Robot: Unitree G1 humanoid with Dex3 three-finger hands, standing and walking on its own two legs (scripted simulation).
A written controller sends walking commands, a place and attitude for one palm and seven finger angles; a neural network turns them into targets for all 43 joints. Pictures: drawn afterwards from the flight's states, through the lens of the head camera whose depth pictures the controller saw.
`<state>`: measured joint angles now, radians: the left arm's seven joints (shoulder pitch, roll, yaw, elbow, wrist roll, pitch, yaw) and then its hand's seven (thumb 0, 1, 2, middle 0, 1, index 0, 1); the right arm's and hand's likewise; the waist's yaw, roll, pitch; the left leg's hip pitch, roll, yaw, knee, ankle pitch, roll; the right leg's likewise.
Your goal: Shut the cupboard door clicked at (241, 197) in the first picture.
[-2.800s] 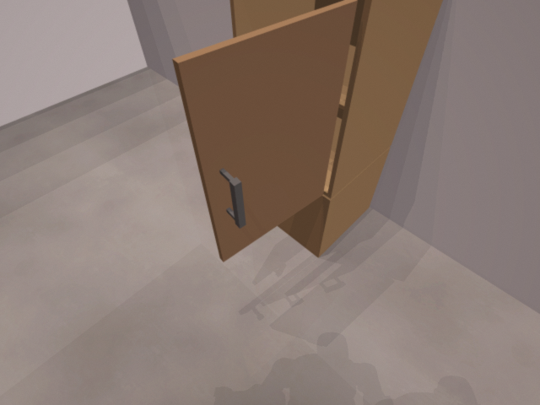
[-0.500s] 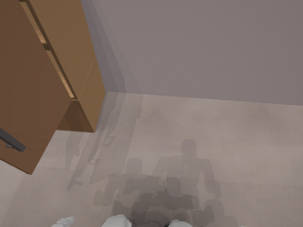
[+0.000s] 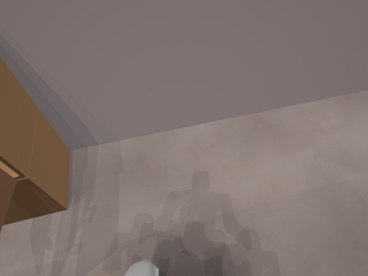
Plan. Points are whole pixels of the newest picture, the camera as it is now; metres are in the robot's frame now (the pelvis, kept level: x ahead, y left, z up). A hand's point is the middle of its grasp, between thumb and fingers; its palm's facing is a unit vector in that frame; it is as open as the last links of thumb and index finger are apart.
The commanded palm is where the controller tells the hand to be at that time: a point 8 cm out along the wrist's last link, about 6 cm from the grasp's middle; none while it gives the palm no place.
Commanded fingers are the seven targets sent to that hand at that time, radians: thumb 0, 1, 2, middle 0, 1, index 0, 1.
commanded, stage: walk to a spot facing it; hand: left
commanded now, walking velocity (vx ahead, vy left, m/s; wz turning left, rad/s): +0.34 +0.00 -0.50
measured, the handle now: out of the picture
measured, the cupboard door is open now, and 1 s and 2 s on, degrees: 84 84 84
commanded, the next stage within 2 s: turn to face it in 0.92 s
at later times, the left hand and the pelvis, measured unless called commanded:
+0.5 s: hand (160, 184) +0.38 +0.10 -0.16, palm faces -0.29 -0.93 -0.24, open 7.4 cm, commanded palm none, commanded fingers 0.00 0.90 0.90 -0.20 -0.30 -0.20 -0.30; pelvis +0.18 -0.05 -0.02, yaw -15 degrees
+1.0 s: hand (179, 149) +0.51 +0.05 -0.17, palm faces -0.33 -0.93 -0.18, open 7.4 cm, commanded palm none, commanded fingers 0.00 0.90 0.90 -0.20 -0.30 -0.20 -0.30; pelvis +0.41 -0.11 +0.00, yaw -23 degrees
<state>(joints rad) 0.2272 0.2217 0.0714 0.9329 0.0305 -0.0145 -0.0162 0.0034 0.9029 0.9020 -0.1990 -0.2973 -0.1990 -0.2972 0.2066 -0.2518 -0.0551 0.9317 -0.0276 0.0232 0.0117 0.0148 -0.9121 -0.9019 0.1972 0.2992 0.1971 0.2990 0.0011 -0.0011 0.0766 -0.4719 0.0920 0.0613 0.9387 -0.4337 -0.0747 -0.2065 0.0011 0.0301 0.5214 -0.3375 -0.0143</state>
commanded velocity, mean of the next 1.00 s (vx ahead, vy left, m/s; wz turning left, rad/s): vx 0.33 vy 0.00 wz -0.30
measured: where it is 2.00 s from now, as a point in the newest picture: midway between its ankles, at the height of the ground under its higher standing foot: (236, 204)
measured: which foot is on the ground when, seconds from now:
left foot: up 0.00-0.10, down 0.12-0.46, up 0.48-0.78, down 0.80-1.00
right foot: down 0.00-0.10, up 0.12-0.44, down 0.46-0.82, up 0.84-1.00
